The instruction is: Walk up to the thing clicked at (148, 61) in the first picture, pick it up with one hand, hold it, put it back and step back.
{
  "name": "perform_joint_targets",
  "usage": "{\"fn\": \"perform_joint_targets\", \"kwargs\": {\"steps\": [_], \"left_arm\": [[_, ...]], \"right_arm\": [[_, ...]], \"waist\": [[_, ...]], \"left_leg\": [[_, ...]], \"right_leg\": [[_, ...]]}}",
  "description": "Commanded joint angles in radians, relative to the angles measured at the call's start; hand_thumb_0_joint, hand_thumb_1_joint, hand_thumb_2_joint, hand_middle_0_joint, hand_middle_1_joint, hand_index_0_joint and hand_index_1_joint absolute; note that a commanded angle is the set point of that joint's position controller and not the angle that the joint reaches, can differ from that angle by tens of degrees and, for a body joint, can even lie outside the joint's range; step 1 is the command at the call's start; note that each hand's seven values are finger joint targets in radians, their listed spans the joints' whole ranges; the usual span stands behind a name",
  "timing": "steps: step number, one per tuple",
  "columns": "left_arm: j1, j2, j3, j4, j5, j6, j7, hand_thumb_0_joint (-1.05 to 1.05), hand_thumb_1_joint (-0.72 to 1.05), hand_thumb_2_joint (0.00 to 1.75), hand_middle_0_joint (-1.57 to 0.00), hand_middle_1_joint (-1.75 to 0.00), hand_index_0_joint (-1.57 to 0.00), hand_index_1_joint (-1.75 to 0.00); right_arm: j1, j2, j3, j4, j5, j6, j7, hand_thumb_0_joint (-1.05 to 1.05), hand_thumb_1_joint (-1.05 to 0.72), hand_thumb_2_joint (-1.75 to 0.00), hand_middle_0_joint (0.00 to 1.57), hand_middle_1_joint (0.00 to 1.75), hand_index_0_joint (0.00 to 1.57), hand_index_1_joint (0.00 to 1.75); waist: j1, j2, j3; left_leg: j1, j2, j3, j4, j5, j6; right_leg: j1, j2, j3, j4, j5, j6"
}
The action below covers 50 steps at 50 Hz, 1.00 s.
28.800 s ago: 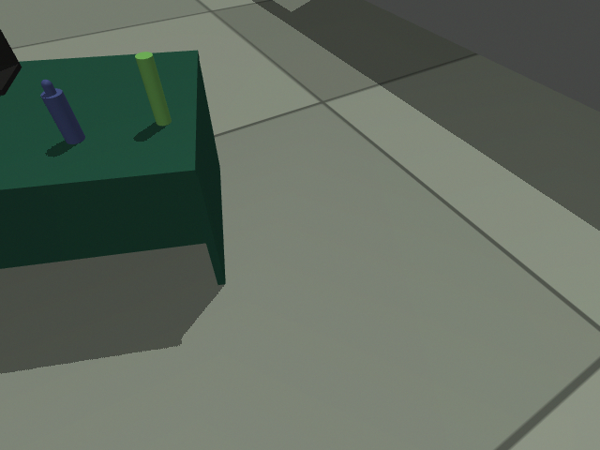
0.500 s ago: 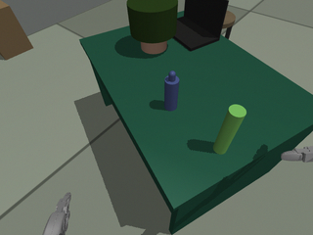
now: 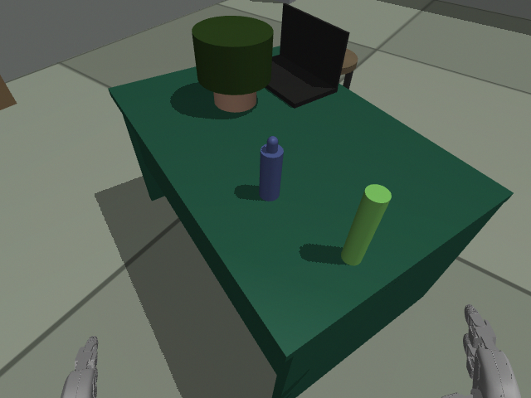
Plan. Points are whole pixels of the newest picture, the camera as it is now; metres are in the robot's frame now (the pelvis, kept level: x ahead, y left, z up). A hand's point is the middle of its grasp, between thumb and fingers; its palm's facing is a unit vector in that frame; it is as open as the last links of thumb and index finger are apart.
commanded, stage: sink last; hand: right
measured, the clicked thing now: (363, 228) +0.45 -0.21 -0.04
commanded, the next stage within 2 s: home in 0.28 s
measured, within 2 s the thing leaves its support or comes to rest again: neither
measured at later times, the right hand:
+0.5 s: hand (468, 374) +0.16 -0.27 +0.00, palm faces +0.32 +0.87 -0.38, open 17.4 cm
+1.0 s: hand (380, 383) +0.17 -0.18 -0.08, palm faces +0.06 +0.98 -0.20, open 17.5 cm
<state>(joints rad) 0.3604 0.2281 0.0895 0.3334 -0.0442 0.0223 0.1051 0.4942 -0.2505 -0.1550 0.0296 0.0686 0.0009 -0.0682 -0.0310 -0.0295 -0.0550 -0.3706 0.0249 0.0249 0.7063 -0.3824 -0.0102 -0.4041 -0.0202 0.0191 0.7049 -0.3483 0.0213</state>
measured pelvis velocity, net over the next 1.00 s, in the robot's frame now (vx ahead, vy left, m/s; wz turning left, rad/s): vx -0.01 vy -0.01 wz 0.02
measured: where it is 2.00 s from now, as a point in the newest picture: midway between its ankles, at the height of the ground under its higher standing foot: outside the picture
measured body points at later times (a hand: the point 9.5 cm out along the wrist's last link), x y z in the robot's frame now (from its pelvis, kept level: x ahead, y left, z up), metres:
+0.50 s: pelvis -0.01 +0.00 +0.00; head -0.01 +0.01 +0.45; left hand +0.14 +0.27 -0.05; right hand +0.14 -0.32 +0.02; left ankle -0.01 +0.12 -0.72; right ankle +0.01 -0.13 -0.72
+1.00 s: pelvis -0.01 -0.01 +0.01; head +0.01 -0.01 +0.46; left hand +0.15 +0.23 -0.07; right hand +0.17 -0.23 -0.06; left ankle -0.01 +0.12 -0.72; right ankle +0.01 -0.13 -0.72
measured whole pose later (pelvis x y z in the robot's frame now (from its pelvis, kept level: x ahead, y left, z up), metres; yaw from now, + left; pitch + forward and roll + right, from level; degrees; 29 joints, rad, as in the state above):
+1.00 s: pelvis -0.01 -0.01 +0.01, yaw +1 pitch +1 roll +0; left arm 0.26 0.18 -0.01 0.49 -0.02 -0.04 0.08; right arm 0.28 -0.19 0.00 0.43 0.02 -0.04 -0.06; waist 0.01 0.01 0.00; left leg -0.32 0.02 0.01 0.63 -0.33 -0.01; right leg -0.36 -0.03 0.00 0.64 -0.31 0.02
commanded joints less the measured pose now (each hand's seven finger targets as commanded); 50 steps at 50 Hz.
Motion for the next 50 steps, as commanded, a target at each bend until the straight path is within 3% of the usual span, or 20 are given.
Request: {"fn": "perform_joint_targets", "kwargs": {"steps": [1,3,4,6,8,12,14,16,20,24,25,28,33,36,39,40,43,45,47,50], "left_arm": [[-0.02,0.153,0.094,-0.163,0.007,-0.072,0.024,0.0,-0.5,0.05,-0.05,-0.06,-0.06,-0.05],[-0.032,0.15,0.095,-0.152,0.01,-0.076,0.026,0.0,-0.5,0.04,-0.05,-0.06,-0.06,-0.05],[-0.031,0.14,0.082,-0.165,0.01,-0.081,0.025,0.0,-0.51,0.05,-0.05,-0.06,-0.06,-0.05],[-0.032,0.087,0.027,-0.149,0.013,-0.085,0.015,0.0,-0.51,0.05,-0.05,-0.06,-0.06,-0.05],[-0.076,0.089,0.02,-0.166,0.014,-0.091,0.012,0.0,-0.51,0.05,-0.05,-0.06,-0.06,-0.05],[-0.087,0.158,0.079,-0.164,0.019,-0.107,0.016,0.0,-0.52,0.06,-0.05,-0.06,-0.05,-0.05],[-0.063,0.137,0.061,-0.12,0.02,-0.105,0.016,0.0,-0.52,0.06,-0.05,-0.06,-0.05,-0.05],[-0.106,0.152,0.079,-0.147,0.018,-0.116,0.016,0.0,-0.52,0.06,-0.05,-0.06,-0.05,-0.06],[-0.073,0.152,0.068,-0.163,0.018,-0.126,0.015,0.0,-0.44,0.15,-0.12,-0.14,-0.12,-0.14],[-0.058,0.069,-0.018,-0.119,0.017,-0.132,0.006,0.0,-0.12,0.47,-0.13,-0.18,-0.13,-0.18],[-0.087,0.036,-0.053,-0.129,0.016,-0.137,0.001,0.0,-0.04,0.52,-0.13,-0.19,-0.13,-0.19],[-0.107,0.0,-0.1,-0.067,0.023,-0.146,-0.007,0.0,0.2,0.58,-0.14,-0.2,-0.14,-0.2],[-0.128,0.117,-0.012,-0.027,0.033,-0.156,-0.005,0.0,0.55,0.7,-0.16,-0.23,-0.16,-0.24],[-0.137,0.15,0.027,-0.044,0.03,-0.152,-0.005,0.0,0.67,0.77,-0.18,-0.26,-0.18,-0.26],[-0.172,0.097,-0.018,-0.053,0.028,-0.142,-0.008,0.0,0.81,0.85,-0.19,-0.28,-0.19,-0.28],[-0.147,0.044,-0.058,-0.009,0.027,-0.135,-0.014,0.0,0.82,0.86,-0.19,-0.28,-0.19,-0.28],[-0.199,0.067,-0.045,-0.047,0.027,-0.132,-0.013,0.0,0.85,0.87,-0.2,-0.29,-0.19,-0.29],[-0.181,0.013,-0.089,-0.013,0.026,-0.124,-0.023,0.0,0.88,0.89,-0.2,-0.29,-0.2,-0.29],[-0.206,0.035,-0.073,-0.028,0.025,-0.121,-0.021,0.0,0.89,0.9,-0.2,-0.3,-0.2,-0.3],[-0.199,0.045,-0.065,-0.014,0.025,-0.11,-0.03,0.0,0.9,0.9,-0.2,-0.3,-0.2,-0.3]], "right_arm": [[-0.135,-0.204,-0.129,-0.195,-0.008,-0.068,-0.02,0.0,0.55,-0.05,0.05,0.06,0.05,0.06],[-0.123,-0.224,-0.155,-0.176,-0.008,-0.08,-0.02,0.0,0.57,-0.05,0.05,0.06,0.05,0.06],[-0.101,-0.203,-0.135,-0.163,-0.008,-0.083,-0.016,0.0,0.57,-0.05,0.05,0.06,0.05,0.06],[-0.106,-0.203,-0.146,-0.141,-0.012,-0.094,-0.015,0.0,0.57,-0.05,0.05,0.06,0.05,0.06],[-0.108,-0.216,-0.159,-0.144,-0.012,-0.108,-0.016,0.0,0.58,-0.05,0.05,0.06,0.05,0.06],[-0.114,-0.249,-0.203,-0.127,-0.01,-0.123,-0.02,0.0,0.58,-0.05,0.05,0.06,0.05,0.06],[-0.115,-0.253,-0.206,-0.102,-0.01,-0.131,-0.02,0.0,0.56,-0.05,0.05,0.06,0.05,0.06],[-0.109,-0.212,-0.167,-0.092,-0.011,-0.14,-0.014,0.0,0.54,-0.06,0.05,0.06,0.05,0.06],[-0.138,-0.242,-0.197,-0.036,-0.016,-0.157,-0.017,0.0,0.5,-0.08,0.06,0.06,0.06,0.06],[-0.155,-0.195,-0.141,0.028,-0.025,-0.167,-0.009,0.0,0.51,-0.08,0.06,0.06,0.06,0.06],[-0.174,-0.157,-0.1,0.027,-0.025,-0.17,-0.003,0.0,0.54,-0.06,0.05,0.06,0.05,0.06],[-0.19,-0.121,-0.049,0.059,-0.032,-0.165,0.002,0.0,0.53,-0.07,0.06,0.06,0.06,0.06],[-0.189,-0.075,0.033,0.12,-0.042,-0.14,0.006,0.0,0.51,-0.08,0.06,0.06,0.06,0.06],[-0.213,-0.09,0.031,0.145,-0.048,-0.121,0.0,0.0,0.54,-0.06,0.05,0.06,0.05,0.06],[-0.271,-0.074,0.056,0.177,-0.05,-0.11,-0.004,0.0,0.55,-0.06,0.05,0.05,0.05,0.05],[-0.255,-0.051,0.073,0.224,-0.05,-0.104,-0.004,0.0,0.57,-0.04,0.05,0.05,0.05,0.05],[-0.311,-0.076,0.068,0.192,-0.052,-0.105,-0.012,0.0,0.56,-0.05,0.05,0.05,0.05,0.05],[-0.262,-0.047,0.095,0.233,-0.051,-0.099,-0.011,0.0,0.58,-0.04,0.05,0.05,0.05,0.05],[-0.271,-0.067,0.095,0.221,-0.048,-0.096,-0.013,0.0,0.55,-0.06,0.05,0.05,0.05,0.05],[-0.268,-0.025,0.137,0.246,-0.047,-0.087,-0.007,0.0,0.55,-0.06,0.05,0.05,0.05,0.05]], "waist": [[0.041,0.047,-0.045],[0.015,0.066,-0.024],[0.013,0.066,-0.006],[0.002,0.052,-0.001],[-0.016,0.048,-0.02],[-0.006,0.044,-0.04],[-0.007,0.036,-0.006],[0.001,0.049,0.0],[0.004,0.091,-0.022],[0.005,0.044,-0.007],[0.012,0.027,0.006],[0.008,-0.034,-0.008],[0.044,-0.011,-0.049],[0.044,0.034,-0.094],[0.038,0.033,-0.086],[0.033,0.022,-0.055],[0.023,-0.02,-0.091],[0.013,-0.041,-0.082],[0.017,-0.035,-0.087],[0.036,-0.035,-0.085]], "left_leg": [[-0.036,-0.006,0.004,-0.151,0.135,0.001],[-0.032,0.007,-0.008,-0.166,0.099,-0.001],[-0.044,0.009,-0.015,-0.174,0.076,0.0],[-0.037,0.011,-0.016,-0.179,0.056,0.002],[-0.025,0.013,-0.022,-0.181,0.054,0.004],[-0.013,0.008,-0.015,-0.181,0.067,0.004],[-0.01,0.007,-0.009,-0.191,0.062,0.003],[-0.022,0.008,-0.014,-0.201,0.04,0.005],[-0.003,0.001,-0.003,-0.206,0.062,0.004],[0.01,-0.011,0.013,-0.189,0.115,0.009],[-0.001,-0.009,0.01,-0.188,0.122,0.009],[0.014,-0.016,0.016,-0.167,0.154,0.015],[0.007,-0.034,0.037,-0.151,0.15,0.018],[0.033,-0.034,0.039,-0.151,0.181,0.015],[0.043,-0.032,0.038,-0.147,0.208,0.016],[0.039,-0.031,0.036,-0.152,0.189,0.017],[0.064,-0.03,0.03,-0.158,0.165,0.022],[0.087,-0.029,0.03,-0.161,0.201,0.024],[0.101,-0.026,0.026,-0.171,0.228,0.02],[0.099,-0.031,0.027,-0.18,0.252,0.02]], "right_leg": [[0.068,0.024,-0.058,-0.096,0.117,-0.039],[0.05,0.033,-0.062,-0.09,0.105,-0.035],[0.047,0.034,-0.065,-0.095,0.094,-0.033],[0.038,0.036,-0.069,-0.097,0.085,-0.031],[0.035,0.038,-0.069,-0.101,0.091,-0.029],[0.056,0.034,-0.065,-0.112,0.097,-0.029],[0.049,0.036,-0.067,-0.121,0.09,-0.029],[0.063,0.033,-0.067,-0.128,0.083,-0.026],[0.081,0.029,-0.061,-0.142,0.103,-0.03],[0.084,0.027,-0.064,-0.161,0.123,-0.032],[0.08,0.029,-0.068,-0.158,0.126,-0.03],[0.071,0.023,-0.064,-0.165,0.141,-0.027],[0.093,0.005,-0.045,-0.179,0.13,-0.021],[0.116,0.001,-0.038,-0.172,0.161,-0.024],[0.113,0.0,-0.037,-0.163,0.195,-0.024],[0.087,0.001,-0.039,-0.165,0.174,-0.024],[0.097,0.0,-0.042,-0.182,0.143,-0.017],[0.093,0.001,-0.047,-0.178,0.184,-0.013],[0.097,0.007,-0.056,-0.175,0.206,-0.018],[0.126,0.003,-0.059,-0.185,0.228,-0.017]]}}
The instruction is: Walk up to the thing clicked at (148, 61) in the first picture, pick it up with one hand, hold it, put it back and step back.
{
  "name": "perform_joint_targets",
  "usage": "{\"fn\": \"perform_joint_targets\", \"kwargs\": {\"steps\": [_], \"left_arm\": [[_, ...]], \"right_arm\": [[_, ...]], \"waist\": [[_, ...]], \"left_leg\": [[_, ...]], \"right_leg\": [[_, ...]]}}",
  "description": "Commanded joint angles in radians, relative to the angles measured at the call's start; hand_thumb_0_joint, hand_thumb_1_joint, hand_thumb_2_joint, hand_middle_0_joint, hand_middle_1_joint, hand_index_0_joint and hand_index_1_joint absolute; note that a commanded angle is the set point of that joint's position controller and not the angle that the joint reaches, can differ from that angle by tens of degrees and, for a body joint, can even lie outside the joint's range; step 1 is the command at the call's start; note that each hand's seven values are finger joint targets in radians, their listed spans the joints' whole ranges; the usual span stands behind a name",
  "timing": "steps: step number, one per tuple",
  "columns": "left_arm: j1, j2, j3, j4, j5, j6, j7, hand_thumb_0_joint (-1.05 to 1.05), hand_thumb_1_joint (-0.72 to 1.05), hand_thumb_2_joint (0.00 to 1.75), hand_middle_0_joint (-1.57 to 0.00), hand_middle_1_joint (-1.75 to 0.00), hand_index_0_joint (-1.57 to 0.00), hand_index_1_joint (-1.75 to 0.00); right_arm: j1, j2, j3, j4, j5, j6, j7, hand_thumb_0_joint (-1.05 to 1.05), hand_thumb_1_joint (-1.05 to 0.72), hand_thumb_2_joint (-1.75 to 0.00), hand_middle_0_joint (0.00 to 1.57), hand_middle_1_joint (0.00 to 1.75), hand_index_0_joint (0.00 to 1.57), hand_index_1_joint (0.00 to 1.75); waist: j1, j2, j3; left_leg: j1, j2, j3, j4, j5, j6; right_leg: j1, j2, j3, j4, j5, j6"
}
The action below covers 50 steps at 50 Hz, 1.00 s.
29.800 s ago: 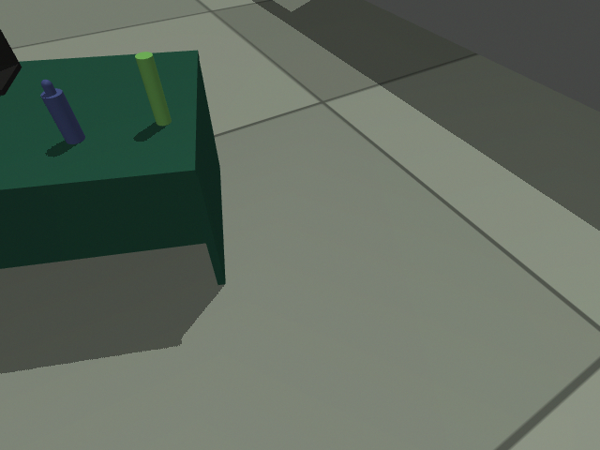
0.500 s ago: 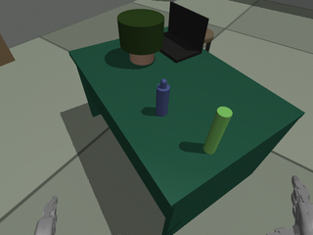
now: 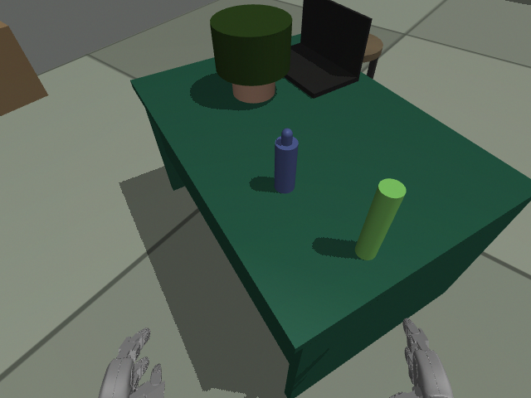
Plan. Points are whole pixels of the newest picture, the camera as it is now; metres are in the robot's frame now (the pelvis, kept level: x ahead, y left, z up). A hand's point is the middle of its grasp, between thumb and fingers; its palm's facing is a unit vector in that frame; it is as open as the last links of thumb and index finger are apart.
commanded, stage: home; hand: right
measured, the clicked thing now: (377, 223) +0.45 -0.21 -0.05
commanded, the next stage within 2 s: none
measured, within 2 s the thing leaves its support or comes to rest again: neither
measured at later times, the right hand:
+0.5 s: hand out of the picture +0.11 -0.24 -0.13, palm faces -0.05 +0.92 -0.38, open 17.5 cm
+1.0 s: hand out of the picture +0.06 -0.25 -0.13, palm faces -0.05 +0.93 -0.36, open 17.3 cm
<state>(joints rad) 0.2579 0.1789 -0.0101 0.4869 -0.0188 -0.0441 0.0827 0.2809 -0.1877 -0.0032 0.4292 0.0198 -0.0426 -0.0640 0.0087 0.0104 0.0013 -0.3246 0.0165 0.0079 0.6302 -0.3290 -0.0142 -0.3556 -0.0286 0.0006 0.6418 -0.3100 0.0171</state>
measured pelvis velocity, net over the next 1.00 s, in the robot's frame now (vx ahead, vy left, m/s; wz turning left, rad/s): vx -0.01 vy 0.00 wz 0.00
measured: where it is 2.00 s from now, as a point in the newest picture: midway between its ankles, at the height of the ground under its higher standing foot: outside the picture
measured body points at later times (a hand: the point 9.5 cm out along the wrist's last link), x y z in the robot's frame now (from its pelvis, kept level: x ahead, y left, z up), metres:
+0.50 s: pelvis +0.01 +0.01 +0.01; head +0.01 +0.01 +0.46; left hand +0.11 +0.30 -0.12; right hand +0.11 -0.29 -0.10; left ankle +0.00 +0.13 -0.72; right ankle +0.02 -0.13 -0.72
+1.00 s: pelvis -0.01 +0.00 +0.02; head -0.02 +0.00 +0.47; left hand +0.05 +0.30 -0.11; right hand +0.06 -0.30 -0.11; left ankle +0.00 +0.13 -0.72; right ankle +0.02 -0.13 -0.72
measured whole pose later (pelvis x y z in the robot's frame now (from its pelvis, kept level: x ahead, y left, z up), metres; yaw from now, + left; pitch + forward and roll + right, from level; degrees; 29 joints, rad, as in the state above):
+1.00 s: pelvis -0.01 +0.00 +0.02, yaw +0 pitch -5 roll +0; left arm 0.15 0.35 -0.01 1.13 0.02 0.00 0.00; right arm 0.16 -0.35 0.03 1.11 -0.02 -0.02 0.00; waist 0.01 -0.01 0.03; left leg -0.09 0.02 0.00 0.36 -0.19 -0.02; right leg -0.11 -0.02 -0.01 0.35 -0.16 0.01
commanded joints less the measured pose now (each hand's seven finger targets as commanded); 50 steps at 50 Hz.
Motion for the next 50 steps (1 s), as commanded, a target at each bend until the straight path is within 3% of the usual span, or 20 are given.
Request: {"fn": "perform_joint_targets", "kwargs": {"steps": [1,2,3,4,7,8,10,11,12,15,20,31,33,44,50], "left_arm": [[-0.098,0.102,0.041,-0.157,-0.001,-0.041,-0.008,0.0,0.9,0.9,-0.2,-0.3,-0.2,-0.3],[-0.059,0.176,0.063,-0.04,0.005,-0.033,-0.002,0.0,0.9,0.9,-0.2,-0.3,-0.2,-0.3],[-0.07,0.152,0.044,-0.056,0.003,-0.034,-0.003,0.0,0.9,0.9,-0.2,-0.3,-0.2,-0.3],[-0.082,0.14,0.041,-0.056,0.003,-0.039,-0.005,0.0,0.9,0.9,-0.2,-0.3,-0.2,-0.3],[-0.101,0.145,0.043,-0.038,0.002,-0.037,-0.003,0.0,0.9,0.9,-0.2,-0.3,-0.2,-0.3],[-0.097,0.15,0.046,-0.028,0.003,-0.034,-0.002,0.0,0.9,0.9,-0.2,-0.3,-0.2,-0.3],[-0.102,0.151,0.046,-0.03,0.005,-0.036,-0.003,0.0,0.9,0.9,-0.2,-0.3,-0.2,-0.3],[-0.09,0.3,0.082,0.097,0.088,-0.022,-0.036,0.0,0.9,0.9,-0.2,-0.3,-0.2,-0.3],[-0.071,0.298,0.086,0.117,0.089,-0.011,-0.047,0.0,0.9,0.9,-0.2,-0.3,-0.2,-0.3],[-0.092,0.291,0.075,0.161,0.063,-0.01,-0.068,0.0,0.9,0.9,-0.2,-0.3,-0.2,-0.3],[-0.128,0.304,0.061,0.279,0.051,0.005,-0.082,0.0,0.9,0.9,-0.2,-0.3,-0.2,-0.3],[-0.142,0.365,0.045,0.483,0.038,0.025,-0.077,0.0,0.9,0.9,-0.2,-0.3,-0.2,-0.3],[-0.15,0.37,0.04,0.509,0.037,0.029,-0.077,0.0,0.9,0.9,-0.2,-0.3,-0.2,-0.3],[-0.158,0.387,0.039,0.578,0.037,0.025,-0.074,0.0,0.9,0.9,-0.2,-0.3,-0.2,-0.3],[-0.165,0.387,0.044,0.592,0.039,0.026,-0.076,0.0,0.9,0.9,-0.2,-0.3,-0.2,-0.3]], "right_arm": [[-0.051,-0.093,-0.022,-0.141,0.004,-0.042,-0.011,0.0,0.54,-0.06,0.05,0.05,0.05,0.05],[-0.044,-0.16,-0.125,-0.199,0.002,-0.048,-0.038,0.0,0.57,-0.04,0.05,0.05,0.05,0.05],[-0.007,-0.094,-0.045,-0.142,-0.003,-0.04,-0.031,0.0,0.55,-0.05,0.05,0.05,0.05,0.05],[-0.019,-0.062,-0.013,-0.139,0.0,-0.037,-0.028,0.0,0.56,-0.05,0.05,0.05,0.05,0.05],[-0.049,-0.092,-0.043,-0.16,-0.003,-0.045,-0.041,0.0,0.55,-0.05,0.05,0.05,0.05,0.05],[-0.051,-0.09,-0.038,-0.156,-0.003,-0.046,-0.039,0.0,0.54,-0.06,0.05,0.05,0.05,0.05],[-0.082,-0.089,-0.033,-0.197,-0.004,-0.051,-0.043,0.0,0.56,-0.05,0.05,0.05,0.05,0.05],[0.008,-0.326,-0.09,0.037,-0.089,-0.036,-0.011,0.0,0.6,-0.03,0.05,0.04,0.05,0.04],[0.012,-0.334,-0.097,0.066,-0.09,-0.026,0.003,0.0,0.57,-0.04,0.05,0.05,0.05,0.05],[-0.034,-0.277,-0.065,0.125,-0.063,-0.034,0.028,0.0,0.61,-0.02,0.05,0.04,0.05,0.04],[-0.095,-0.309,-0.043,0.278,-0.056,-0.03,0.042,0.0,0.57,-0.04,0.05,0.05,0.05,0.05],[-0.137,-0.378,-0.025,0.512,-0.042,-0.008,0.037,0.0,0.54,-0.06,0.05,0.05,0.05,0.05],[-0.144,-0.381,-0.018,0.541,-0.039,-0.004,0.038,0.0,0.53,-0.06,0.05,0.06,0.05,0.06],[-0.159,-0.388,-0.013,0.615,-0.037,0.006,0.041,0.0,0.52,-0.07,0.06,0.06,0.06,0.06],[-0.164,-0.386,-0.017,0.627,-0.038,0.013,0.045,0.0,0.52,-0.07,0.06,0.06,0.06,0.06]], "waist": [[-0.01,-0.066,-0.11],[-0.018,-0.052,-0.077],[0.001,-0.01,-0.055],[0.009,0.014,-0.051],[-0.009,0.002,-0.085],[0.006,0.003,-0.092],[0.002,-0.004,-0.126],[-0.017,-0.031,-0.162],[-0.002,-0.027,-0.188],[-0.004,-0.006,-0.154],[0.003,0.005,-0.054],[0.001,-0.008,-0.034],[-0.001,-0.002,0.006],[-0.005,-0.009,0.017],[-0.005,-0.015,0.049]], "left_leg": [[0.046,-0.023,0.046,-0.112,0.175,0.024],[0.035,-0.031,0.039,-0.116,0.145,0.022],[0.027,-0.028,0.037,-0.127,0.137,0.019],[0.02,-0.029,0.04,-0.129,0.126,0.016],[0.021,-0.027,0.035,-0.118,0.146,0.02],[0.022,-0.026,0.033,-0.115,0.168,0.016],[0.032,-0.027,0.036,-0.098,0.203,0.017],[0.083,0.079,-0.064,-0.069,0.325,0.039],[0.084,0.084,-0.066,-0.057,0.321,0.055],[0.087,0.072,-0.058,-0.075,0.326,0.052],[0.069,0.08,-0.074,-0.161,0.267,0.048],[0.198,0.098,-0.087,-0.269,0.339,0.039],[0.169,0.094,-0.089,-0.298,0.284,0.033],[0.189,0.101,-0.092,-0.354,0.223,0.033],[0.156,0.097,-0.095,-0.371,0.104,0.035]], "right_leg": [[0.06,0.011,-0.039,-0.13,0.168,-0.013],[0.054,0.014,-0.042,-0.117,0.125,-0.018],[0.05,0.016,-0.048,-0.117,0.113,-0.024],[0.041,0.016,-0.048,-0.119,0.1,-0.027],[0.062,0.017,-0.047,-0.111,0.129,-0.025],[0.066,0.018,-0.047,-0.104,0.145,-0.027],[0.085,0.014,-0.041,-0.099,0.179,-0.025],[0.121,-0.055,0.045,-0.057,0.296,-0.048],[0.147,-0.059,0.048,-0.051,0.303,-0.057],[0.142,-0.065,0.064,-0.075,0.317,-0.057],[0.148,-0.056,0.059,-0.141,0.209,-0.048],[0.233,-0.075,0.072,-0.265,0.282,-0.043],[0.234,-0.073,0.074,-0.289,0.232,-0.039],[0.253,-0.085,0.084,-0.346,0.208,-0.035],[0.226,-0.084,0.089,-0.381,0.096,-0.029]]}}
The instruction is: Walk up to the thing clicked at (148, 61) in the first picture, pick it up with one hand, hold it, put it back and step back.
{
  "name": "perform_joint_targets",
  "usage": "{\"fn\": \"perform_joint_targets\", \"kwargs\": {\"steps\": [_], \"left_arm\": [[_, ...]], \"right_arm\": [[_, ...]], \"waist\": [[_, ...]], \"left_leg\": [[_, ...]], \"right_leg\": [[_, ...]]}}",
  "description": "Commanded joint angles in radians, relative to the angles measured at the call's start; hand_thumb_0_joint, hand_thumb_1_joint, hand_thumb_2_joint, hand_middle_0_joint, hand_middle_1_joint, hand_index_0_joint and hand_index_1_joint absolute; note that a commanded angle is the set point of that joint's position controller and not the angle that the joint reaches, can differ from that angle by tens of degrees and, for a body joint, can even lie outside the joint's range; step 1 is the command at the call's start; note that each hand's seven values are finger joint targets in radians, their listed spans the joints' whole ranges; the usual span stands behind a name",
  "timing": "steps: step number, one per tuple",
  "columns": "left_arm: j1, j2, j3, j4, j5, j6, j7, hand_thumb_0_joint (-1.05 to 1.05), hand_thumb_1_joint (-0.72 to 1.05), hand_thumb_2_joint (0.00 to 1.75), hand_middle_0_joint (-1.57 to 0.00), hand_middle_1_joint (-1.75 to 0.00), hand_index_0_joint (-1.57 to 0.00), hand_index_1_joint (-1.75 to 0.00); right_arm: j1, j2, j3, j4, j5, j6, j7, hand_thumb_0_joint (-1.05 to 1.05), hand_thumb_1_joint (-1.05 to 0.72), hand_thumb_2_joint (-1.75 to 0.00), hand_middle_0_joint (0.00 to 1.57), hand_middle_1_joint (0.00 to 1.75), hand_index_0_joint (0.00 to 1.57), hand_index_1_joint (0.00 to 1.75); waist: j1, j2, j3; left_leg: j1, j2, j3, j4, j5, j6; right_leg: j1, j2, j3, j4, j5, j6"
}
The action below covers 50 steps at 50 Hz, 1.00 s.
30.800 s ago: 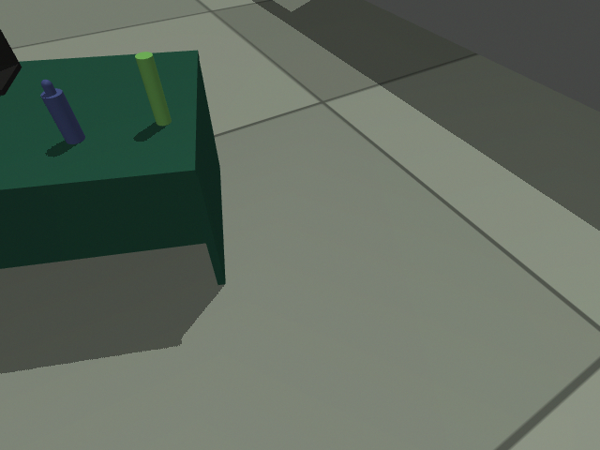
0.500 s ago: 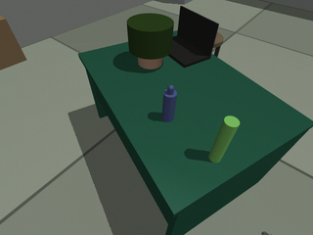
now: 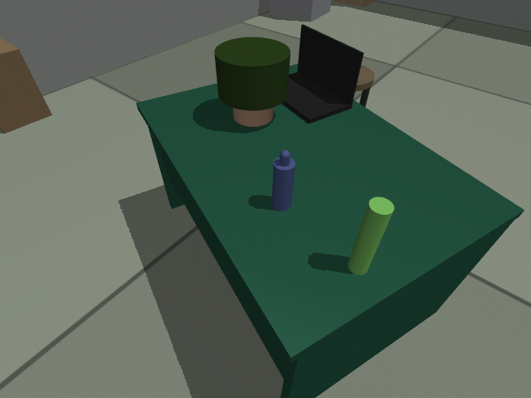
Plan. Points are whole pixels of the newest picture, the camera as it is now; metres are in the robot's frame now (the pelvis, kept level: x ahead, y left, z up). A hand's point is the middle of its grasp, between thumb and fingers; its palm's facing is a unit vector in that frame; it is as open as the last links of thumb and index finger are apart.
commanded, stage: home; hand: right
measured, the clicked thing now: (368, 239) +0.45 -0.21 -0.07
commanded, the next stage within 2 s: stand in 1.26 s
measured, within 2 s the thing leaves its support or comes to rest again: neither
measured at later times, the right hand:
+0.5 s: hand out of the picture +0.05 -0.26 -0.16, palm faces -0.04 +0.93 -0.36, open 17.3 cm
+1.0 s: hand out of the picture +0.09 -0.25 -0.15, palm faces -0.04 +0.93 -0.36, open 17.3 cm
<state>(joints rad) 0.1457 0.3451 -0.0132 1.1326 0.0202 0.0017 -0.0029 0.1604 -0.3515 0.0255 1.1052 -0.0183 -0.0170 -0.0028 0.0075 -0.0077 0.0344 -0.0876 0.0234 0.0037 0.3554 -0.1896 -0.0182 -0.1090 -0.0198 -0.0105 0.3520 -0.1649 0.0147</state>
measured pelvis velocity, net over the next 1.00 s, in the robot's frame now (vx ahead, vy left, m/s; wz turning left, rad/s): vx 0.01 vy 0.00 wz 0.00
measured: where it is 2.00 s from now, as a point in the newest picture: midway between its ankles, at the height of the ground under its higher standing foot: outside the picture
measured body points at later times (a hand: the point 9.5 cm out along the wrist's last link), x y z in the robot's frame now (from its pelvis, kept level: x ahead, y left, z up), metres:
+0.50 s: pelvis +0.00 +0.00 +0.00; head +0.00 +0.01 +0.45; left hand +0.06 +0.30 -0.14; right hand +0.05 -0.30 -0.13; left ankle +0.01 +0.13 -0.75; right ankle +0.02 -0.13 -0.75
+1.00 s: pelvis +0.01 +0.00 +0.00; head +0.02 +0.01 +0.45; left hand +0.08 +0.30 -0.13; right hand +0.09 -0.30 -0.13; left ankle +0.01 +0.13 -0.75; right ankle +0.02 -0.13 -0.75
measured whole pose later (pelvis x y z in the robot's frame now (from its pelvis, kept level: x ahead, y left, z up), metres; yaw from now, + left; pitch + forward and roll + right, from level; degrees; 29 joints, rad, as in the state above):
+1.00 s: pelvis +0.01 +0.00 +0.00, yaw +0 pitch -3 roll +0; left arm 0.11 0.35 0.00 1.15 0.01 0.00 0.00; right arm 0.12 -0.35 0.01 1.12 -0.01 -0.02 0.00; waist 0.00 -0.01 0.06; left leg -0.08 0.02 0.00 0.32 -0.19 -0.01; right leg -0.10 -0.03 -0.01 0.32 -0.16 0.02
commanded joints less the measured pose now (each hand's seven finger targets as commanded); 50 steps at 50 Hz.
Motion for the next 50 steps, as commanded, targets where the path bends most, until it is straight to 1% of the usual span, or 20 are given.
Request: {"fn": "perform_joint_targets", "kwargs": {"steps": [1,4,6,7,8,11,12,14,15,16,18,19,24,29,34,39,44,46,49,50], "left_arm": [[-0.051,0.224,0.049,-0.047,-0.001,-0.019,0.01,0.0,0.9,0.9,-0.2,-0.3,-0.2,-0.3],[-0.054,0.223,0.05,-0.048,0.0,-0.019,0.007,0.0,0.9,0.9,-0.2,-0.3,-0.2,-0.3],[-0.046,0.226,0.051,-0.046,0.0,-0.022,0.007,0.0,0.9,0.9,-0.2,-0.3,-0.2,-0.3],[-0.047,0.221,0.051,-0.049,-0.001,-0.024,0.007,0.0,0.9,0.9,-0.2,-0.3,-0.2,-0.3],[-0.056,0.227,0.052,-0.048,0.0,-0.024,0.008,0.0,0.9,0.9,-0.2,-0.3,-0.2,-0.3],[-0.048,0.219,0.051,-0.045,-0.004,-0.02,0.005,0.0,0.9,0.9,-0.2,-0.3,-0.2,-0.3],[-0.045,0.222,0.051,-0.048,-0.004,-0.021,0.005,0.0,0.9,0.9,-0.2,-0.3,-0.2,-0.3],[-0.05,0.219,0.05,-0.047,-0.003,-0.023,0.005,0.0,0.9,0.9,-0.2,-0.3,-0.2,-0.3],[-0.055,0.222,0.051,-0.049,-0.002,-0.025,0.007,0.0,0.9,0.9,-0.2,-0.3,-0.2,-0.3],[-0.049,0.222,0.05,-0.047,-0.003,-0.024,0.007,0.0,0.9,0.9,-0.2,-0.3,-0.2,-0.3],[-0.053,0.218,0.05,-0.045,-0.005,-0.022,0.006,0.0,0.9,0.9,-0.2,-0.3,-0.2,-0.3],[-0.051,0.222,0.049,-0.045,-0.005,-0.023,0.007,0.0,0.9,0.9,-0.2,-0.3,-0.2,-0.3],[-0.05,0.215,0.044,-0.045,-0.007,-0.025,0.008,0.0,0.9,0.9,-0.2,-0.3,-0.2,-0.3],[-0.052,0.213,0.042,-0.043,-0.01,-0.024,0.009,0.0,0.9,0.9,-0.2,-0.3,-0.2,-0.3],[-0.067,0.21,0.043,-0.04,-0.01,-0.023,0.009,0.0,0.9,0.9,-0.2,-0.3,-0.2,-0.3],[-0.067,0.212,0.048,-0.04,-0.008,-0.022,0.008,0.0,0.9,0.9,-0.2,-0.3,-0.2,-0.3],[-0.071,0.214,0.049,-0.045,-0.01,-0.026,0.009,0.0,0.9,0.9,-0.2,-0.3,-0.2,-0.3],[-0.073,0.215,0.05,-0.046,-0.01,-0.024,0.01,0.0,0.9,0.9,-0.2,-0.3,-0.2,-0.3],[-0.076,0.209,0.048,-0.045,-0.011,-0.022,0.009,0.0,0.9,0.9,-0.2,-0.3,-0.2,-0.3],[-0.074,0.209,0.047,-0.044,-0.008,-0.022,0.01,0.0,0.9,0.9,-0.2,-0.3,-0.2,-0.3]], "right_arm": [[-0.04,-0.22,-0.046,-0.044,0.0,-0.011,-0.015,0.0,0.53,-0.06,0.05,0.06,0.05,0.06],[-0.032,-0.221,-0.049,-0.042,0.0,-0.009,-0.012,0.0,0.55,-0.06,0.05,0.05,0.05,0.05],[-0.04,-0.218,-0.051,-0.044,0.0,-0.011,-0.01,0.0,0.54,-0.06,0.05,0.05,0.05,0.05],[-0.042,-0.222,-0.052,-0.046,0.0,-0.012,-0.011,0.0,0.53,-0.06,0.05,0.06,0.05,0.06],[-0.037,-0.214,-0.05,-0.046,0.001,-0.012,-0.01,0.0,0.52,-0.07,0.06,0.06,0.06,0.06],[-0.031,-0.219,-0.049,-0.039,-0.001,-0.011,-0.011,0.0,0.54,-0.06,0.05,0.05,0.05,0.05],[-0.037,-0.224,-0.052,-0.043,0.001,-0.011,-0.01,0.0,0.52,-0.07,0.06,0.06,0.06,0.06],[-0.029,-0.218,-0.049,-0.04,0.001,-0.011,-0.008,0.0,0.52,-0.07,0.05,0.06,0.05,0.06],[-0.032,-0.222,-0.052,-0.041,0.001,-0.011,-0.01,0.0,0.51,-0.08,0.06,0.06,0.06,0.06],[-0.033,-0.219,-0.051,-0.042,0.002,-0.011,-0.01,0.0,0.53,-0.06,0.05,0.05,0.05,0.05],[-0.028,-0.223,-0.049,-0.037,0.002,-0.01,-0.01,0.0,0.52,-0.07,0.05,0.06,0.05,0.06],[-0.027,-0.221,-0.049,-0.036,0.002,-0.01,-0.009,0.0,0.52,-0.07,0.06,0.06,0.06,0.06],[-0.037,-0.229,-0.048,-0.037,0.005,-0.015,-0.013,0.0,0.51,-0.07,0.06,0.06,0.06,0.06],[-0.044,-0.23,-0.05,-0.03,0.009,-0.016,-0.014,0.0,0.54,-0.06,0.05,0.05,0.05,0.05],[-0.049,-0.221,-0.048,-0.028,0.006,-0.012,-0.013,0.0,0.53,-0.07,0.05,0.06,0.05,0.06],[-0.06,-0.221,-0.051,-0.031,0.005,-0.013,-0.013,0.0,0.55,-0.06,0.05,0.05,0.05,0.05],[-0.071,-0.225,-0.055,-0.033,0.008,-0.017,-0.013,0.0,0.53,-0.06,0.05,0.06,0.05,0.06],[-0.071,-0.225,-0.056,-0.033,0.007,-0.017,-0.015,0.0,0.52,-0.07,0.06,0.06,0.06,0.06],[-0.068,-0.221,-0.054,-0.032,0.006,-0.015,-0.016,0.0,0.52,-0.07,0.06,0.06,0.06,0.06],[-0.078,-0.219,-0.054,-0.032,0.007,-0.013,-0.015,0.0,0.53,-0.07,0.05,0.06,0.05,0.06]], "waist": [[-0.003,-0.009,0.031],[-0.007,0.003,0.035],[-0.003,-0.007,0.014],[-0.004,0.002,-0.003],[-0.008,-0.008,0.001],[-0.004,0.016,0.031],[-0.003,0.017,0.002],[-0.004,-0.003,0.011],[-0.007,0.001,-0.01],[-0.006,-0.007,-0.01],[-0.007,0.012,0.008],[-0.005,0.009,0.002],[-0.005,0.02,-0.045],[-0.005,0.008,-0.049],[-0.006,0.007,-0.008],[-0.005,0.011,-0.012],[-0.005,0.008,-0.056],[-0.006,0.013,-0.055],[-0.008,0.014,-0.034],[-0.005,0.013,-0.034]], "left_leg": [[-0.089,0.086,-0.094,-0.099,-0.065,0.038],[-0.093,0.079,-0.089,-0.095,-0.096,0.038],[-0.075,0.084,-0.095,-0.089,-0.073,0.04],[-0.064,0.089,-0.092,-0.082,-0.048,0.043],[-0.073,0.089,-0.095,-0.087,-0.038,0.039],[-0.102,0.084,-0.097,-0.099,-0.119,0.039],[-0.082,0.09,-0.097,-0.093,-0.076,0.041],[-0.09,0.087,-0.095,-0.088,-0.066,0.041],[-0.075,0.094,-0.096,-0.08,-0.042,0.045],[-0.069,0.096,-0.1,-0.081,-0.026,0.042],[-0.091,0.092,-0.097,-0.089,-0.067,0.042],[-0.085,0.09,-0.096,-0.087,-0.048,0.042],[-0.053,0.105,-0.098,-0.078,0.079,0.042],[-0.025,0.109,-0.094,-0.072,0.143,0.039],[-0.049,0.102,-0.093,-0.094,0.08,0.035],[-0.049,0.102,-0.092,-0.103,0.057,0.035],[-0.001,0.111,-0.09,-0.083,0.17,0.036],[-0.002,0.112,-0.086,-0.083,0.18,0.035],[-0.028,0.105,-0.083,-0.093,0.124,0.033],[-0.016,0.108,-0.09,-0.093,0.131,0.031]], "right_leg": [[-0.032,-0.091,0.102,-0.098,-0.085,-0.026],[-0.057,-0.093,0.115,-0.119,-0.137,-0.029],[-0.05,-0.097,0.115,-0.115,-0.123,-0.031],[-0.038,-0.098,0.114,-0.111,-0.08,-0.032],[-0.033,-0.097,0.112,-0.104,-0.084,-0.031],[-0.056,-0.094,0.117,-0.111,-0.138,-0.031],[-0.036,-0.098,0.114,-0.103,-0.101,-0.035],[-0.046,-0.097,0.115,-0.107,-0.114,-0.031],[-0.03,-0.101,0.117,-0.102,-0.071,-0.031],[-0.037,-0.099,0.112,-0.097,-0.073,-0.032],[-0.039,-0.097,0.114,-0.102,-0.088,-0.031],[-0.033,-0.099,0.112,-0.098,-0.081,-0.031],[0.015,-0.105,0.101,-0.07,0.069,-0.032],[0.021,-0.106,0.091,-0.063,0.126,-0.029],[0.001,-0.102,0.091,-0.084,0.043,-0.024],[0.012,-0.104,0.091,-0.083,0.05,-0.026],[0.032,-0.111,0.088,-0.07,0.139,-0.029],[0.04,-0.113,0.087,-0.065,0.161,-0.03],[0.032,-0.111,0.086,-0.079,0.112,-0.026],[0.02,-0.107,0.081,-0.077,0.1,-0.026]]}}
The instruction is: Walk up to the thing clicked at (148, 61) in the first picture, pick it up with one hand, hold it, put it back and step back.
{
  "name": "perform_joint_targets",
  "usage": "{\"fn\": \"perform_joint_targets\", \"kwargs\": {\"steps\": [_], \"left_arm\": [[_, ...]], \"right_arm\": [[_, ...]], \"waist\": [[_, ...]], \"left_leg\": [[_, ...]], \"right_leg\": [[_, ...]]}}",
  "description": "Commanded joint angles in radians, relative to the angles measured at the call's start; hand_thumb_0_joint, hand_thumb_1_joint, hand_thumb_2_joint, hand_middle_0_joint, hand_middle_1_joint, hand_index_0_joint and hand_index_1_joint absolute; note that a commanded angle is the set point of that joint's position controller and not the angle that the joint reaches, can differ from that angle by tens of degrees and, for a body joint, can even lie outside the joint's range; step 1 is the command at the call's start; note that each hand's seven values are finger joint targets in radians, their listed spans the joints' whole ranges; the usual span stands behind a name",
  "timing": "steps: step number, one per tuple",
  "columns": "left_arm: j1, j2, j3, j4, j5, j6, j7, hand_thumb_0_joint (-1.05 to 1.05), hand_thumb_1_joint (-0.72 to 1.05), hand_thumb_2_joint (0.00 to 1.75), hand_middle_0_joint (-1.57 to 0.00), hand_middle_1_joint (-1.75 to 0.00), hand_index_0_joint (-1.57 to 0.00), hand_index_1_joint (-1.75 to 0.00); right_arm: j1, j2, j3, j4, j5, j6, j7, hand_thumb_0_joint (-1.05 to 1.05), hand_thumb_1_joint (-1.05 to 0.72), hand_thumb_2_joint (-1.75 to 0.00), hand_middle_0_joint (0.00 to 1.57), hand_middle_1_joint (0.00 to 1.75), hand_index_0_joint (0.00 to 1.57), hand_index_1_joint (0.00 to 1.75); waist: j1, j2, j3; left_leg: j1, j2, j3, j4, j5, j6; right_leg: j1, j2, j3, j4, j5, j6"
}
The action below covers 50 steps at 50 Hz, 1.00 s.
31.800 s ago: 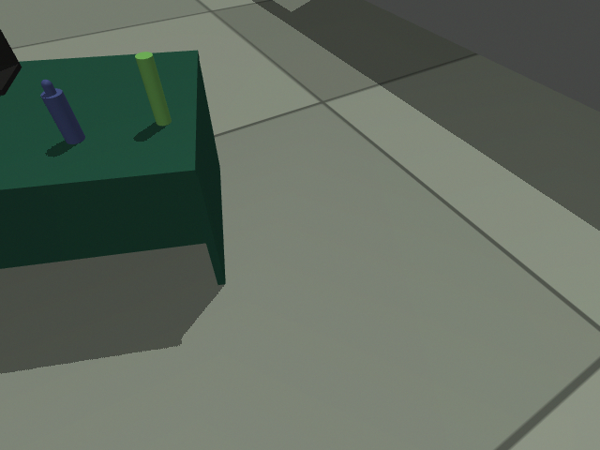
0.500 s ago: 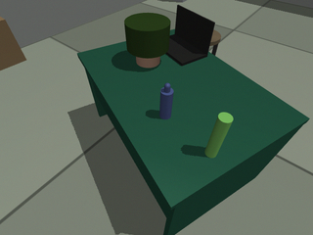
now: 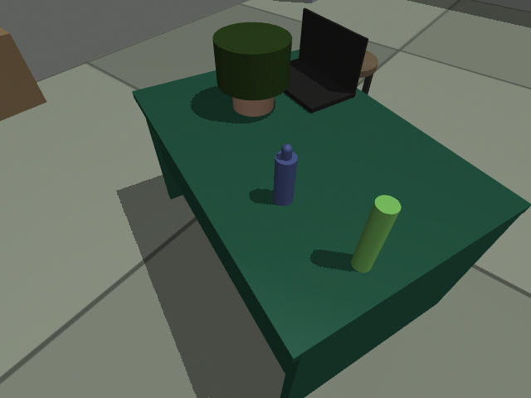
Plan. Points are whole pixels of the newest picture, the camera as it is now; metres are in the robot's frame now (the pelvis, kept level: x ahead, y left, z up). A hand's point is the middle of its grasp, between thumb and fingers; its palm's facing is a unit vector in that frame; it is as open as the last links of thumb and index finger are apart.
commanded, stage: home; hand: right
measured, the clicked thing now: (373, 237) +0.44 -0.22 -0.08
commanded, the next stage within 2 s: stand in 0.26 s
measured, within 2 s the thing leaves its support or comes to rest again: neither
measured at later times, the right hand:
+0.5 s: hand out of the picture +0.08 -0.26 -0.16, palm faces -0.03 +0.94 -0.35, open 16.4 cm
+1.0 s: hand out of the picture +0.07 -0.26 -0.16, palm faces -0.03 +0.94 -0.34, open 7.6 cm
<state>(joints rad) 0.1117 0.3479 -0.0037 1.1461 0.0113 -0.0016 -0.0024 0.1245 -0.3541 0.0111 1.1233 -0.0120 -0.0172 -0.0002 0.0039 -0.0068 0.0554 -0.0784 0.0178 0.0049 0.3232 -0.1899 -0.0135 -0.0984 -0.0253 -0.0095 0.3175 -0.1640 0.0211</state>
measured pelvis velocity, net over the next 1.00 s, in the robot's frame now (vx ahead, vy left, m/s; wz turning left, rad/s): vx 0.01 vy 0.00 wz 0.00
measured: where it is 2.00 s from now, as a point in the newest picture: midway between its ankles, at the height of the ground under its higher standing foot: outside the picture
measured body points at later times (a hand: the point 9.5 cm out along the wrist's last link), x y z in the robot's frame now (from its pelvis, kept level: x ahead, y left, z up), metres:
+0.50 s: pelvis +0.00 +0.00 +0.00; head +0.01 +0.00 +0.45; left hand +0.08 +0.30 -0.13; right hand +0.08 -0.31 -0.13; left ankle -0.01 +0.13 -0.75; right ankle +0.01 -0.13 -0.75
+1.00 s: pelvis +0.01 +0.00 +0.00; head +0.01 +0.00 +0.45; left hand +0.07 +0.30 -0.13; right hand +0.07 -0.31 -0.13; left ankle -0.01 +0.13 -0.75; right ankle +0.01 -0.13 -0.75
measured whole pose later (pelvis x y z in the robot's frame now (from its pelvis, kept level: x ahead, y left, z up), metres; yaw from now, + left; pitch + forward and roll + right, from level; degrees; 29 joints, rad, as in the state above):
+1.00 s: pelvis +0.01 +0.00 +0.00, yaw +0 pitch -3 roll +0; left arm 0.12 0.35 0.00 1.13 0.01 -0.01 0.00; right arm 0.13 -0.35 0.00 1.13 -0.01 -0.01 0.01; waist 0.00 0.00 0.06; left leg -0.08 0.02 0.00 0.31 -0.19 -0.02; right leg -0.10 -0.02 -0.01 0.31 -0.17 0.01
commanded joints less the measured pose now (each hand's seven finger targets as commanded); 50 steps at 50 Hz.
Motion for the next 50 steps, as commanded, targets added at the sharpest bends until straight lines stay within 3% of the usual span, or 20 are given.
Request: {"fn": "perform_joint_targets", "kwargs": {"steps": [1,5,11,18,20,21,26,28,36,40,50], "left_arm": [[-0.036,0.205,0.038,-0.059,0.0,-0.019,0.009,0.0,0.9,0.9,-0.2,-0.3,-0.2,-0.3],[-0.036,0.211,0.039,-0.061,0.001,-0.021,0.01,0.0,0.9,0.9,-0.2,-0.3,-0.2,-0.3],[-0.035,0.211,0.039,-0.062,-0.002,-0.023,0.011,0.0,0.9,0.9,-0.2,-0.3,-0.2,-0.3],[-0.037,0.213,0.04,-0.065,-0.003,-0.021,0.011,0.0,0.9,0.9,-0.2,-0.3,-0.2,-0.3],[-0.032,0.208,0.039,-0.068,-0.001,-0.023,0.011,0.0,0.9,0.9,-0.2,-0.3,-0.2,-0.3],[-0.031,0.205,0.038,-0.066,0.0,-0.023,0.011,0.0,0.9,0.9,-0.2,-0.3,-0.2,-0.3],[-0.032,0.211,0.041,-0.074,-0.002,-0.025,0.011,0.0,0.9,0.9,-0.2,-0.3,-0.2,-0.3],[-0.037,0.211,0.042,-0.072,-0.002,-0.022,0.011,0.0,0.9,0.9,-0.2,-0.3,-0.2,-0.3],[-0.031,0.21,0.042,-0.072,-0.001,-0.022,0.01,0.0,0.9,0.9,-0.2,-0.3,-0.2,-0.3],[-0.033,0.214,0.043,-0.078,-0.001,-0.026,0.01,0.0,0.9,0.9,-0.2,-0.3,-0.2,-0.3],[-0.03,0.213,0.043,-0.077,-0.002,-0.024,0.01,0.0,0.9,0.9,-0.2,-0.3,-0.2,-0.3]], "right_arm": [[-0.043,-0.22,-0.041,-0.052,0.0,-0.013,-0.017,0.0,0.53,-0.07,0.06,0.06,0.06,0.06],[-0.039,-0.22,-0.04,-0.049,0.0,-0.012,-0.016,0.0,0.53,-0.07,0.05,0.06,0.05,0.06],[-0.036,-0.219,-0.042,-0.048,0.0,-0.013,-0.016,0.0,0.52,-0.07,0.06,0.06,0.06,0.06],[-0.031,-0.211,-0.04,-0.043,0.001,-0.011,-0.015,0.0,0.51,-0.08,0.06,0.06,0.06,0.06],[-0.039,-0.221,-0.046,-0.047,-0.001,-0.011,-0.015,0.0,0.35,-0.24,0.2,0.22,0.2,0.22],[-0.033,-0.215,-0.042,-0.045,0.0,-0.01,-0.014,0.0,0.27,-0.32,0.2,0.3,0.2,0.3],[-0.035,-0.216,-0.043,-0.05,0.001,-0.014,-0.015,0.0,-0.13,-0.72,0.2,0.3,0.2,0.3],[-0.037,-0.212,-0.043,-0.048,-0.001,-0.013,-0.016,0.0,-0.29,-0.88,0.2,0.3,0.2,0.3],[-0.038,-0.218,-0.047,-0.048,0.001,-0.012,-0.013,0.0,-0.9,-0.9,0.2,0.3,0.2,0.3],[-0.035,-0.219,-0.048,-0.052,-0.001,-0.014,-0.012,0.0,-0.9,-0.9,0.2,0.3,0.2,0.3],[-0.029,-0.21,-0.047,-0.051,0.0,-0.012,-0.012,0.0,-0.9,-0.9,0.2,0.3,0.2,0.3]], "waist": [[-0.001,0.01,-0.057],[-0.002,0.007,-0.053],[-0.006,0.006,-0.083],[-0.003,0.001,-0.054],[-0.001,0.003,-0.076],[-0.003,0.008,-0.059],[-0.002,0.013,-0.084],[-0.002,0.011,-0.057],[0.001,0.011,-0.052],[0.0,0.012,-0.073],[-0.005,0.014,-0.065]], "left_leg": [[-0.025,0.112,-0.087,-0.058,0.122,0.029],[-0.029,0.109,-0.088,-0.06,0.108,0.029],[-0.008,0.114,-0.082,-0.046,0.185,0.032],[-0.025,0.111,-0.088,-0.065,0.134,0.025],[-0.01,0.115,-0.084,-0.05,0.148,0.031],[-0.026,0.112,-0.086,-0.058,0.131,0.029],[-0.011,0.117,-0.084,-0.052,0.183,0.031],[-0.022,0.112,-0.084,-0.063,0.138,0.026],[-0.02,0.113,-0.088,-0.07,0.106,0.03],[-0.014,0.114,-0.085,-0.063,0.145,0.032],[-0.025,0.11,-0.081,-0.063,0.121,0.027]], "right_leg": [[0.009,-0.105,0.085,-0.048,0.103,-0.034],[0.004,-0.105,0.086,-0.053,0.092,-0.032],[0.033,-0.113,0.083,-0.036,0.177,-0.036],[0.011,-0.106,0.081,-0.047,0.106,-0.037],[0.018,-0.11,0.083,-0.044,0.127,-0.039],[0.013,-0.108,0.082,-0.052,0.118,-0.036],[0.033,-0.114,0.084,-0.04,0.174,-0.037],[0.014,-0.108,0.082,-0.048,0.119,-0.037],[0.004,-0.108,0.084,-0.054,0.09,-0.04],[0.016,-0.111,0.083,-0.047,0.131,-0.039],[0.014,-0.111,0.088,-0.047,0.125,-0.043]]}}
